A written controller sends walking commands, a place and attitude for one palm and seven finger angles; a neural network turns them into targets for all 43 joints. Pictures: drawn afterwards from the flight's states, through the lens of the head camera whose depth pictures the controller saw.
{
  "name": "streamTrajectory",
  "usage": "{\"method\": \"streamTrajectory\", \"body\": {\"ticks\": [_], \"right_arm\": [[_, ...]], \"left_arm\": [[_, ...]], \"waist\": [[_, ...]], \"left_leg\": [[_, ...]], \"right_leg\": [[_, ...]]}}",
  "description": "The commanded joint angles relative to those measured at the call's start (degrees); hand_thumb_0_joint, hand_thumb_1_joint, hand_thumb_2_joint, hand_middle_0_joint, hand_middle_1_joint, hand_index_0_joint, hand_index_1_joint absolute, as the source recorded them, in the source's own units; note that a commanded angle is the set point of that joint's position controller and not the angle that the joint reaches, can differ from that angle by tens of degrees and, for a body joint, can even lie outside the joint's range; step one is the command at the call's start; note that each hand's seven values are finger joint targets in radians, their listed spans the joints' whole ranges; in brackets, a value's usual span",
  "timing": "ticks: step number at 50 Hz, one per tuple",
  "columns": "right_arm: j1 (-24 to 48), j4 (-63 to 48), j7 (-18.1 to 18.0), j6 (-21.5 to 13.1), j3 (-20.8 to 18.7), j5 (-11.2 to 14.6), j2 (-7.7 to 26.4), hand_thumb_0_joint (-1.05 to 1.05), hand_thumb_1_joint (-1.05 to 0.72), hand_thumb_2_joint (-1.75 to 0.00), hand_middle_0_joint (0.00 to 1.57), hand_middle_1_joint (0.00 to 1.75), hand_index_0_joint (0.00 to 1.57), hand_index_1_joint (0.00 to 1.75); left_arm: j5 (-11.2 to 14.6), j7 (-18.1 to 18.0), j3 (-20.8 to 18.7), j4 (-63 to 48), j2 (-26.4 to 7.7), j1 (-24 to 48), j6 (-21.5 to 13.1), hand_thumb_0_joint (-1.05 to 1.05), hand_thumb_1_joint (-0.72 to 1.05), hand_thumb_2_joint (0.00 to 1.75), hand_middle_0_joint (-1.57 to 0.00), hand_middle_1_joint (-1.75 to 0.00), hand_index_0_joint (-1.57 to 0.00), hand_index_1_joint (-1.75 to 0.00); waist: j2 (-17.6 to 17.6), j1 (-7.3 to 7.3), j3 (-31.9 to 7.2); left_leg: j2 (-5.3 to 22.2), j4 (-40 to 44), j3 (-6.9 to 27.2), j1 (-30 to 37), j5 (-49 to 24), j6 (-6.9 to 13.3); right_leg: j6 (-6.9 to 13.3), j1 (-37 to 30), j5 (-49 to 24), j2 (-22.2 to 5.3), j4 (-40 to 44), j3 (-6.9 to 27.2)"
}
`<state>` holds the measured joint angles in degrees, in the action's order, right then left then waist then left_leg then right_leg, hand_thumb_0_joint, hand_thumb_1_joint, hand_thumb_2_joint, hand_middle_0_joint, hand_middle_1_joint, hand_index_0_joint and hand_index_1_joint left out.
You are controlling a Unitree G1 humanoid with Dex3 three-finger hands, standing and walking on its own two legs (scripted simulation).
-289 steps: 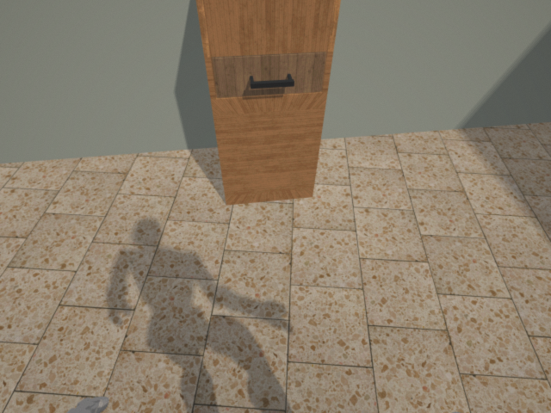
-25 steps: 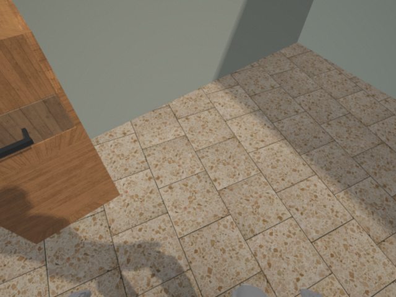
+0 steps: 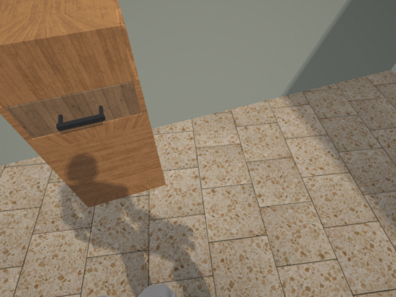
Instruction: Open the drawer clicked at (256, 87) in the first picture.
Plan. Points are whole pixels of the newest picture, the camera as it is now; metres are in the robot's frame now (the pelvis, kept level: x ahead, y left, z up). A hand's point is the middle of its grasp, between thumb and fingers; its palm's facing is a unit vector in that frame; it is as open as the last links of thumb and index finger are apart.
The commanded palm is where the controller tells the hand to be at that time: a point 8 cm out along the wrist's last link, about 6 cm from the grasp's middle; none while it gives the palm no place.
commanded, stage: turn to face it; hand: left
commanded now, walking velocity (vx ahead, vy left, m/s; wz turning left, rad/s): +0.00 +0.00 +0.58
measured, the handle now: (81, 117) +0.64 +0.44 -0.11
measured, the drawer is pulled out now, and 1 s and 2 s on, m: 0.00 0.00 0.00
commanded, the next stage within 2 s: take the last steps up to it in 0.62 s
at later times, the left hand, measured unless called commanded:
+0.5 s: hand out of the picture +0.06 +0.25 -0.15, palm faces +0.25 -0.93 -0.25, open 7.4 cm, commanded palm none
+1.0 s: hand out of the picture -0.08 +0.16 -0.15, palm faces +0.45 -0.87 -0.22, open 7.4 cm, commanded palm none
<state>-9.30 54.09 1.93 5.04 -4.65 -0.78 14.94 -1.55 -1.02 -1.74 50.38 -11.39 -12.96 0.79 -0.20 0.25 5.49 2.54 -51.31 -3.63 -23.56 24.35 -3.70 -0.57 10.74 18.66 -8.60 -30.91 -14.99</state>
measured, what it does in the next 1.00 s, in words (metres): steps on the spot, turning left: left foot, then right foot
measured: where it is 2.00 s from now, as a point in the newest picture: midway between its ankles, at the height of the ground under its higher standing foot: (187, 284)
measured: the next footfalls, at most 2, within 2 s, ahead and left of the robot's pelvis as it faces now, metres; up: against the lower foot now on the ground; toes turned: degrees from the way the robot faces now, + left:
left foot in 0.10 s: +0.04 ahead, +0.13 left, +0.00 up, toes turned +10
right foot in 0.62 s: +0.07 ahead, -0.09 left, +0.00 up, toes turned +12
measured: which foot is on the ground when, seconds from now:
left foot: up 0.00-0.08, down 0.10-0.62, up 0.64-1.00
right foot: down 0.00-0.10, up 0.12-0.60, down 0.62-1.00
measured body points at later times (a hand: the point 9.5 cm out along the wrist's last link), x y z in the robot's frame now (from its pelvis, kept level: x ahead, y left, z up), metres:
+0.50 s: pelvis +0.00 +0.03 +0.00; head +0.03 +0.04 +0.45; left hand +0.04 +0.30 -0.13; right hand +0.13 -0.19 -0.14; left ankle +0.01 +0.12 -0.74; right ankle +0.04 -0.11 -0.69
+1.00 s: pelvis +0.01 +0.00 +0.01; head +0.01 -0.01 +0.46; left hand -0.10 +0.21 -0.14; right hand +0.13 -0.22 -0.15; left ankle -0.06 +0.14 -0.70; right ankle +0.03 -0.09 -0.74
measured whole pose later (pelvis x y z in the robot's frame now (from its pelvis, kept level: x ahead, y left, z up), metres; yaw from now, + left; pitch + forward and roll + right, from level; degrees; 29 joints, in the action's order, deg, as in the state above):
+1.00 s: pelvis +0.01 +0.00 +0.01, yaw +22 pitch -1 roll +1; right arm -15.0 60.7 1.0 2.5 -4.1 -1.5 12.4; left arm -1.8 -0.5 -2.0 60.2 -8.8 -21.6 -1.9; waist -0.8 -2.5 -0.4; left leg 3.8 -43.7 -2.1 -18.2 22.9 -0.9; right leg 1.6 8.0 13.1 -3.2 -21.6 -8.9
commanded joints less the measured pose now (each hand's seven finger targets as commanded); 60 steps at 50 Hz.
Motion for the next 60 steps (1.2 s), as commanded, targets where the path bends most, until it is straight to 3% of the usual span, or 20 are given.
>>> {"method": "streamTrajectory", "body": {"ticks": [1, 3, 4, 5, 7, 12, 22, 28, 29, 30, 31, 33, 37, 46, 49, 52, 53, 55, 56, 60], "right_arm": [[3.45, -6.83, 0.02, -2.86, 0.30, 0.12, 2.84, 0.00, -0.90, -0.90, 0.20, 0.30, 0.20, 0.30], [-2.78, -5.58, -0.13, -3.63, -0.50, -0.27, 5.92, 0.00, -0.90, -0.90, 0.20, 0.30, 0.20, 0.30], [-6.69, -5.33, -0.49, -4.31, -2.19, -0.70, 12.59, 0.00, -0.90, -0.90, 0.20, 0.30, 0.20, 0.30], [-10.39, -4.28, -0.90, -4.11, -2.88, -0.01, 16.79, 0.00, -0.90, -0.90, 0.20, 0.30, 0.20, 0.30], [-9.21, -3.66, -2.25, -4.30, -2.26, -0.19, 14.07, 0.00, -0.90, -0.90, 0.20, 0.30, 0.20, 0.30], [-1.08, -5.82, -2.44, -5.00, -0.36, -0.07, 8.91, 0.00, -0.90, -0.90, 0.20, 0.30, 0.20, 0.30], [-5.06, -4.03, -2.55, -4.35, -0.90, -0.57, 8.16, 0.00, -0.90, -0.90, 0.20, 0.30, 0.20, 0.30], [-3.52, -3.52, -2.51, -3.99, -0.79, -0.43, 7.20, 0.00, -0.90, -0.90, 0.20, 0.30, 0.20, 0.30], [-3.01, -3.48, -2.41, -4.05, -0.68, -0.05, 6.26, 0.00, -0.90, -0.90, 0.20, 0.30, 0.20, 0.30], [-4.07, -3.39, -2.09, -4.22, -0.37, 0.52, 3.39, 0.00, -0.90, -0.90, 0.20, 0.30, 0.20, 0.30], [-4.73, -4.73, -1.83, -4.11, 0.32, 0.69, 0.14, 0.00, -0.90, -0.90, 0.20, 0.30, 0.20, 0.30], [-3.06, -3.32, -2.01, -2.25, -1.03, -0.28, 3.30, 0.00, -0.90, -0.90, 0.20, 0.30, 0.20, 0.30], [-7.05, 0.44, -1.22, -1.85, -0.73, -0.59, 1.61, 0.00, -0.90, -0.90, 0.20, 0.30, 0.20, 0.30], [-0.18, 0.50, -0.61, -4.43, 0.59, -0.86, -0.67, 0.00, -0.90, -0.90, 0.20, 0.30, 0.20, 0.30], [-0.98, 1.15, -0.79, -5.24, 1.24, -0.58, -1.78, 0.00, -0.90, -0.90, 0.20, 0.30, 0.20, 0.30], [-7.78, 4.14, -1.46, -6.27, 1.72, -0.46, -2.19, 0.00, -0.90, -0.90, 0.20, 0.30, 0.20, 0.30], [-11.58, 5.65, -1.99, -6.79, 1.54, -0.33, -0.91, 0.00, -0.90, -0.90, 0.20, 0.30, 0.20, 0.30], [-20.68, 7.94, -3.04, -7.07, -0.26, -0.93, 7.63, 0.00, -0.90, -0.90, 0.20, 0.30, 0.20, 0.30], [-20.51, 7.34, -3.13, -6.76, -0.58, -0.82, 9.18, 0.00, -0.90, -0.90, 0.20, 0.30, 0.20, 0.30], [-12.17, 5.64, -3.69, -8.08, 1.35, -0.62, 1.49, 0.00, -0.90, -0.90, 0.20, 0.30, 0.20, 0.30]], "left_arm": [[-0.15, -0.67, -4.30, -1.96, -13.80, -3.14, -0.25, 0.00, 0.90, 0.90, -0.20, -0.30, -0.20, -0.30], [0.67, -0.29, -4.52, -2.20, -13.51, -2.15, 0.08, 0.00, 0.90, 0.90, -0.20, -0.30, -0.20, -0.30], [1.09, 0.19, -4.27, -3.92, -10.26, -2.93, 0.29, 0.00, 0.90, 0.90, -0.20, -0.30, -0.20, -0.30], [0.86, 0.19, -2.76, -6.63, -7.51, 0.27, 0.35, 0.00, 0.90, 0.90, -0.20, -0.30, -0.20, -0.30], [0.80, -0.60, -3.08, -5.75, -7.94, 4.72, 0.98, 0.00, 0.90, 0.90, -0.20, -0.30, -0.20, -0.30], [0.71, 0.36, -3.28, -1.57, -8.18, 0.01, 1.17, 0.00, 0.90, 0.90, -0.20, -0.30, -0.20, -0.30], [0.83, -0.20, -2.51, -3.22, -6.54, 4.73, 1.11, 0.00, 0.90, 0.90, -0.20, -0.30, -0.20, -0.30], [1.38, -0.78, -2.12, -1.57, -5.71, -0.45, 0.08, 0.00, 0.90, 0.90, -0.20, -0.30, -0.20, -0.30], [1.29, -0.98, -2.26, -0.94, -6.24, -2.78, -0.40, 0.00, 0.90, 0.90, -0.20, -0.30, -0.20, -0.30], [0.71, -1.34, -2.69, -0.50, -9.27, -3.94, -1.15, 0.00, 0.90, 0.90, -0.20, -0.30, -0.20, -0.30], [-0.03, -1.51, -3.44, -0.96, -14.04, -3.76, -1.65, 0.00, 0.90, 0.90, -0.20, -0.30, -0.20, -0.30], [0.58, -1.35, -3.45, -1.91, -12.45, -0.46, -1.17, 0.00, 0.90, 0.90, -0.20, -0.30, -0.20, -0.30], [0.60, -1.07, -2.35, -1.70, -7.33, 2.27, -1.73, 0.00, 0.90, 0.90, -0.20, -0.30, -0.20, -0.30], [-0.33, 0.01, -2.22, 7.44, -7.03, -11.90, -3.42, 0.00, 0.90, 0.90, -0.20, -0.30, -0.20, -0.30], [-0.35, 0.25, -2.25, 9.42, -7.36, -12.66, -3.29, 0.00, 0.90, 0.90, -0.20, -0.30, -0.20, -0.30], [0.31, 0.40, -2.18, 10.77, -6.56, -10.32, -2.80, 0.00, 0.90, 0.90, -0.20, -0.30, -0.20, -0.30], [0.58, 0.57, -1.85, 10.84, -4.80, -9.56, -2.61, 0.00, 0.90, 0.90, -0.20, -0.30, -0.20, -0.30], [0.65, 1.25, -0.54, 8.67, 0.48, -7.84, -2.56, 0.00, 0.90, 0.90, -0.20, -0.30, -0.20, -0.30], [0.01, 1.36, -0.91, 6.53, -1.58, -3.72, -2.38, 0.00, 0.90, 0.90, -0.20, -0.30, -0.20, -0.30], [-0.26, 2.58, -1.67, 9.41, -0.74, -5.58, -1.97, 0.00, 0.90, 0.90, -0.20, -0.30, -0.20, -0.30]], "waist": [[12.07, -2.43, -7.49], [6.26, 1.56, -10.73], [-10.20, 3.50, -13.83], [-18.35, 5.01, -13.98], [-12.37, 4.83, -11.82], [-7.48, 0.20, -8.03], [-7.70, 2.01, -7.48], [-6.76, -0.60, -7.95], [-4.78, -1.89, -9.02], [3.68, -2.02, -10.09], [16.51, -1.52, -8.08], [12.12, -1.10, -5.15], [8.43, 1.02, -2.42], [9.57, -4.33, -1.02], [9.81, -3.84, -1.44], [8.15, 0.00, -2.00], [3.11, 1.96, -2.38], [-16.68, 5.66, -1.53], [-13.36, 6.01, 0.64], [-7.23, 1.05, 5.90]], "left_leg": [[-0.87, 12.55, -4.00, 2.99, -1.96, 1.23], [-0.39, 25.91, -2.87, 15.24, -14.93, 2.69], [12.71, 28.89, 15.39, 26.80, -32.74, 8.91], [22.79, 29.65, 25.46, 28.45, -53.18, 16.22], [19.81, 29.00, 23.04, 23.59, -44.09, 16.82], [10.47, 31.32, 12.11, 16.17, -40.20, 12.11], [10.75, 32.33, 20.34, 17.79, -32.31, 14.46], [8.26, 28.39, 21.88, 9.71, -32.91, 12.44], [6.37, 25.59, 20.67, 6.95, -28.74, 10.36], [1.88, 18.31, 16.18, 0.67, -18.20, 6.67], [-6.31, 7.36, 7.06, -7.66, 3.89, 2.47], [-4.02, -8.70, 9.21, -4.54, 6.41, 2.55], [-1.50, -15.35, 6.71, -5.03, -4.61, 1.34], [1.24, 6.04, 0.61, -4.80, -1.02, 2.22], [0.46, 12.54, -1.19, 0.29, -0.26, 3.24], [-0.97, 25.49, -4.71, 15.56, -7.14, 3.77], [0.27, 29.01, -3.03, 23.51, -6.76, 3.81], [20.54, 42.05, 24.01, 29.89, 10.93, 11.46], [23.50, 44.80, 28.66, 25.24, 17.00, 13.75], [15.66, 45.33, 13.14, 15.01, 0.36, 11.84]], "right_leg": [[5.70, -6.44, -31.25, -13.43, 3.66, 6.66], [1.55, -0.63, -26.42, -11.43, -7.81, 3.18], [-3.13, 14.28, -5.59, -4.39, -21.61, 1.26], [-4.92, 23.40, 21.94, 0.33, -31.52, 6.04], [-4.33, 25.32, 17.02, 0.20, -37.90, 13.22], [-5.03, 19.10, 3.46, 1.11, -35.28, 13.43], [-4.69, 16.75, 6.31, 4.29, -21.10, 14.05], [-2.77, 1.43, -1.21, 7.12, -1.38, 13.08], [-2.58, -4.10, -7.06, 6.04, 6.93, 13.63], [-0.62, -10.82, -9.31, -1.74, 13.50, 21.42], [5.68, -11.28, -17.71, -15.39, 15.90, 34.00], [10.62, 1.70, -11.48, -15.11, 17.55, 32.25], [7.08, 2.90, -7.21, -7.35, 17.67, 20.24], [9.03, -5.77, 7.71, -8.64, 22.70, 23.24], [9.56, -3.58, 6.16, -8.04, 21.94, 22.45], [6.98, 5.35, 10.58, -4.37, 17.25, 17.58], [5.34, 11.66, 12.03, -2.24, 12.87, 15.60], [0.97, 27.30, 11.88, 6.38, -12.13, 5.51], [1.62, 29.31, 12.67, 4.73, -19.68, 9.72], [0.55, 26.34, -0.66, 1.28, -29.36, 12.66]]}}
